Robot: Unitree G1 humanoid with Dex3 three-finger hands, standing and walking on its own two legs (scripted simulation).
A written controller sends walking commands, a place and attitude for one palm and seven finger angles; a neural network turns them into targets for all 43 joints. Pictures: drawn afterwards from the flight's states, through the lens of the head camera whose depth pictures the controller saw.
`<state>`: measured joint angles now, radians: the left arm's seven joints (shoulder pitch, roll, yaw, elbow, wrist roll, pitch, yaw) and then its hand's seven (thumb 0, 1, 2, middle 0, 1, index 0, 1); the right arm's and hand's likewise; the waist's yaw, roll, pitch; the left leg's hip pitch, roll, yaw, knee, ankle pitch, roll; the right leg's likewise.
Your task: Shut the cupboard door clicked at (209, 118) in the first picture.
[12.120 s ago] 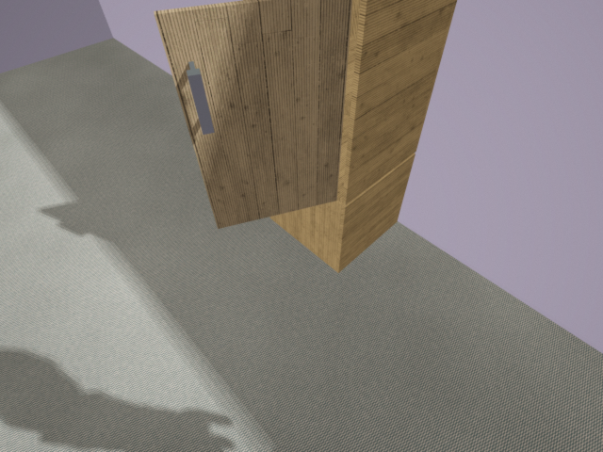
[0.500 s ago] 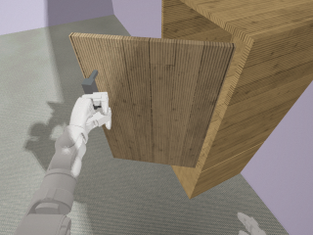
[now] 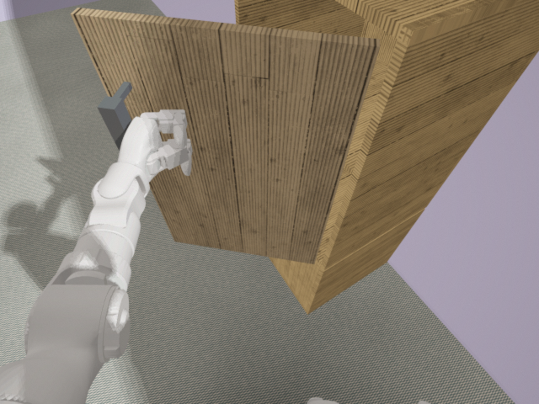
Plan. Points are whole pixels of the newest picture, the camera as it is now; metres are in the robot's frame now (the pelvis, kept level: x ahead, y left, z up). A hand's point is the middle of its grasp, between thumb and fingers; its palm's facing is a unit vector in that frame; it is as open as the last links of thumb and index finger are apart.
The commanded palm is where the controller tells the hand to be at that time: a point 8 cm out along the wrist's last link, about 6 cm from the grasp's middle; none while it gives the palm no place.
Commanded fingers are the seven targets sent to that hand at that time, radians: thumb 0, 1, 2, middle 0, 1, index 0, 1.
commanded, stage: push the door shut along its arc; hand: left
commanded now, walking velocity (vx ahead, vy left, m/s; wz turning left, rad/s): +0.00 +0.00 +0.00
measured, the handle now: (132, 128) +0.51 +0.19 +0.11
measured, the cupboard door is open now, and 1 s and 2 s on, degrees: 48 27 24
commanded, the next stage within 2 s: pull the fist back off the door in 0.82 s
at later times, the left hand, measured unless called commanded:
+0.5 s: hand (193, 132) +0.50 +0.10 +0.12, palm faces -0.35 -0.94 -0.03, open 3.0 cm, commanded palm +0.51 +0.12 +0.12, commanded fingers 0.00 0.90 0.90 -1.30 -1.50 -1.30 -1.50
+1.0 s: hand (223, 106) +0.56 +0.05 +0.12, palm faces -0.27 -0.96 +0.07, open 3.3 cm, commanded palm +0.55 +0.07 +0.12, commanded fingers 0.00 0.90 0.90 -1.30 -1.50 -1.30 -1.50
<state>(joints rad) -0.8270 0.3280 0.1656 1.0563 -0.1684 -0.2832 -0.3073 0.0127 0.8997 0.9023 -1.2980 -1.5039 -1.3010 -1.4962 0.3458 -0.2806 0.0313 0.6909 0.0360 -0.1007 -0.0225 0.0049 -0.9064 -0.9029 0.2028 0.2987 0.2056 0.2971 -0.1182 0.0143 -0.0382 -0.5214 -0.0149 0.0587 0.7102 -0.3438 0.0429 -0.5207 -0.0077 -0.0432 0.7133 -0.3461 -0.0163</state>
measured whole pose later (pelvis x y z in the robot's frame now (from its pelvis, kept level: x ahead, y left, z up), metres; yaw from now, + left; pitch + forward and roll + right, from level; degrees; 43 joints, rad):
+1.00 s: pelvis +0.00 +0.00 -0.02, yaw +1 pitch +20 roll -2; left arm -1.31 0.36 0.18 1.34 -0.15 -0.19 -0.23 0.00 0.97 1.00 -1.30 -1.50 -1.32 -1.50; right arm 0.42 -0.29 0.01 0.76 -0.02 -0.11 -0.01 0.00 -0.91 -0.90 0.20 0.30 0.21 0.30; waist -0.20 0.04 -0.06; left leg -0.83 -0.01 0.02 0.87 -0.40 0.04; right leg -0.80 0.00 -0.08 0.83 -0.39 -0.02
